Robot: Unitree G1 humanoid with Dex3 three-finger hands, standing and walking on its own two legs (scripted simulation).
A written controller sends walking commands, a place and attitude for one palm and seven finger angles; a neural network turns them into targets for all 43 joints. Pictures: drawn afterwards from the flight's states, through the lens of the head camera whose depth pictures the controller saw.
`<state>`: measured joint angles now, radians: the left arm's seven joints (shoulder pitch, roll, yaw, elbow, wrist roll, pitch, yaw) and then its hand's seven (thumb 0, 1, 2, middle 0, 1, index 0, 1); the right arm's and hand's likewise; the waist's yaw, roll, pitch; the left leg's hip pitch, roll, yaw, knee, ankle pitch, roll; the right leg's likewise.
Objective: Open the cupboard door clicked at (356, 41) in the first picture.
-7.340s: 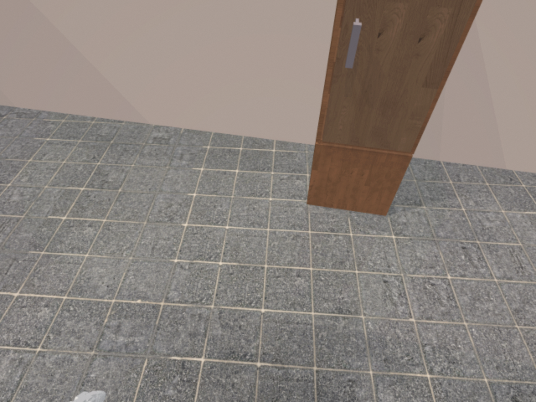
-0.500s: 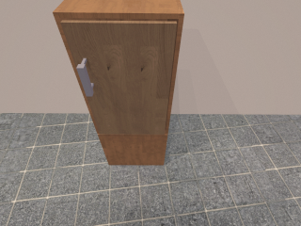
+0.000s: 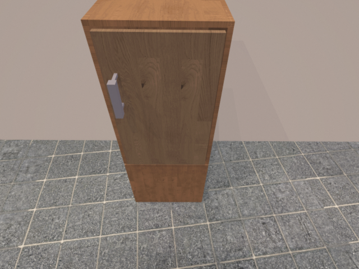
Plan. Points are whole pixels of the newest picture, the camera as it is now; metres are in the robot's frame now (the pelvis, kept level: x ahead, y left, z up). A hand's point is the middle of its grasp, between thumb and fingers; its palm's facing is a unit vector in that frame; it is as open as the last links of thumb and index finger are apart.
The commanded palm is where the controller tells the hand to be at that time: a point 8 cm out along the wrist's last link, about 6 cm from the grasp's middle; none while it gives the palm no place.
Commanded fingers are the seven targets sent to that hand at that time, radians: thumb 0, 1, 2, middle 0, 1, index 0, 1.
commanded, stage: look again from close up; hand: left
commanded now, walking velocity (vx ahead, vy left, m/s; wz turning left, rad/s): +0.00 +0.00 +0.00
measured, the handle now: (117, 96) +0.58 +0.23 +0.06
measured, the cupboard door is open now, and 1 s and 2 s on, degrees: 0 0 0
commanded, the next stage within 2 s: raise the hand with hooked fingers in 0.10 s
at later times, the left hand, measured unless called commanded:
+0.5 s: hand (105, 229) +0.20 +0.18 +0.00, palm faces +0.07 -1.00 -0.05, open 7.9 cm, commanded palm +0.13 +0.24 -0.04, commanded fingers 0.00 0.53 0.74 -0.23 -0.54 -0.23 -0.54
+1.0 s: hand (90, 226) +0.21 +0.21 +0.00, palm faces +0.07 -1.00 -0.06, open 10.8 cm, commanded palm +0.17 +0.26 +0.01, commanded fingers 0.00 -0.06 0.49 -0.27 -0.92 -0.27 -0.92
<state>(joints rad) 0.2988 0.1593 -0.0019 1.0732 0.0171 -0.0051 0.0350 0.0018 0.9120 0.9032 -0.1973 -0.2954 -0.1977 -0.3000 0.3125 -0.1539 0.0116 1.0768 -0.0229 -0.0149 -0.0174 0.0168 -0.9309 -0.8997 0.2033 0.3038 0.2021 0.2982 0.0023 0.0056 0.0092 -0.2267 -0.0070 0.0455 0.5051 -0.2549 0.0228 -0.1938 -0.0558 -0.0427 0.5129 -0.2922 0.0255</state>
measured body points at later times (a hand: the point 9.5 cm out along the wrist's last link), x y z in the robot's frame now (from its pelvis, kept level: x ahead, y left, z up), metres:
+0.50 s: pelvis -0.02 -0.02 -0.05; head +0.01 -0.01 +0.40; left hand +0.19 +0.23 +0.00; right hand +0.18 -0.27 -0.10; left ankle +0.01 +0.10 -0.74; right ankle -0.01 -0.14 -0.74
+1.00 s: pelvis -0.02 -0.03 -0.06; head +0.02 -0.04 +0.39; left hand +0.20 +0.26 +0.01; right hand +0.13 -0.26 -0.16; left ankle +0.01 +0.10 -0.74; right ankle -0.01 -0.14 -0.74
